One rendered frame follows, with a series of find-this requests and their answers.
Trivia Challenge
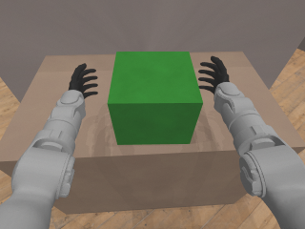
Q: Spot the right robot upper arm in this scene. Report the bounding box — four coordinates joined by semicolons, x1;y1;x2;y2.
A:
239;145;305;229

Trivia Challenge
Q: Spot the right robot hand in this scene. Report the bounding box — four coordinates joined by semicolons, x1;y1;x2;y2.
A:
198;56;230;94

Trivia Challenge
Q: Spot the right robot forearm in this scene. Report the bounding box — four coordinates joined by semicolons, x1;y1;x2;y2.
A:
213;82;305;170

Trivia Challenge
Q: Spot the carton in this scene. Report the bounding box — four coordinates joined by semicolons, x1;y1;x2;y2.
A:
107;52;203;145

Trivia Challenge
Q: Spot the pedestal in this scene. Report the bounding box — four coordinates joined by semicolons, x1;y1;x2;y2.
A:
0;51;305;215

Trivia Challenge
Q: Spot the left robot forearm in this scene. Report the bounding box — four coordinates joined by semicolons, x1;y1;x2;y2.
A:
10;90;86;191

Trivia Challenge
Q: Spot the left robot upper arm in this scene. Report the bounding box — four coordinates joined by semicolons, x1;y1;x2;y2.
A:
0;147;75;229

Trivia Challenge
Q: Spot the left robot hand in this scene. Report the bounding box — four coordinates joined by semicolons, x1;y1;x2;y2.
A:
69;63;98;99

